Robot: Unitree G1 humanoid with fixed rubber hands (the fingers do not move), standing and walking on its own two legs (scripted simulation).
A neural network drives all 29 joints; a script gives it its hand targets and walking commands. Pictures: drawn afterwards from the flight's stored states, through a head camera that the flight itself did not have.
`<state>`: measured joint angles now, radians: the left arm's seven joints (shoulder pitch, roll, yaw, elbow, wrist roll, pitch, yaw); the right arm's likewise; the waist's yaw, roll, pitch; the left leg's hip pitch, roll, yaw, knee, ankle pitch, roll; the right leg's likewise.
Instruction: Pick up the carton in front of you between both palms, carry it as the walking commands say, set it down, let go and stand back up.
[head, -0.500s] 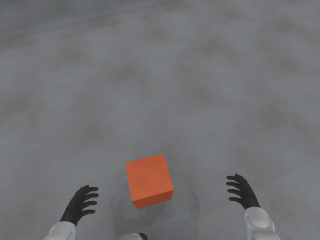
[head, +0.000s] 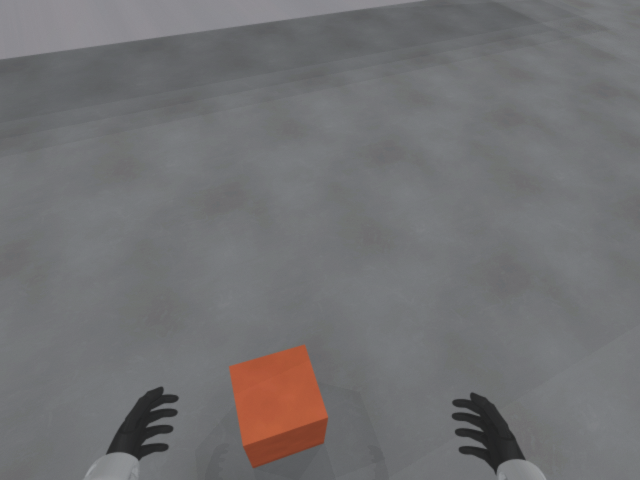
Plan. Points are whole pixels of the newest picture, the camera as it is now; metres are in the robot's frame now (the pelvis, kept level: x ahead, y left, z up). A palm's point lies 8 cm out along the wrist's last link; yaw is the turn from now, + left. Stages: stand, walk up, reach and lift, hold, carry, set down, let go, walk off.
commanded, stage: let go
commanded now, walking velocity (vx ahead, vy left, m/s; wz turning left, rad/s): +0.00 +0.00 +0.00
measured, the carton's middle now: (278, 406) +0.40 +0.10 -0.65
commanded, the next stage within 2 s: stand in 0.06 s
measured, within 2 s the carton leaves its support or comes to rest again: neither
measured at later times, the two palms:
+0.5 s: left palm (86, 477) +0.15 +0.30 -0.11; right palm out of the picture +0.12 -0.28 -0.07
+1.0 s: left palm out of the picture +0.13 +0.31 -0.11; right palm out of the picture +0.10 -0.28 -0.08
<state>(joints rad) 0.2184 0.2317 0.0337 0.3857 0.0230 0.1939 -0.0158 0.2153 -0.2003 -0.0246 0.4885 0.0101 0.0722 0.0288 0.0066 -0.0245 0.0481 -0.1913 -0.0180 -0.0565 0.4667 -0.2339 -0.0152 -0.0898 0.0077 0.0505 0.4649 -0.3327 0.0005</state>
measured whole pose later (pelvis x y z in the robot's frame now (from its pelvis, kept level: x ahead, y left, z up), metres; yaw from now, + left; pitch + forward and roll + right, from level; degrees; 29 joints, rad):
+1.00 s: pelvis +0.01 +0.02 +0.00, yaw -2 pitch -2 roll +0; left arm 0.17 0.37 0.02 0.86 0.03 0.00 0.03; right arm 0.14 -0.34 -0.03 0.90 -0.03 0.00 -0.01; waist -0.01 -0.05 0.03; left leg -0.19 -0.02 -0.02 0.46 -0.24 0.02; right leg -0.08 -0.01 0.08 0.41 -0.30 0.03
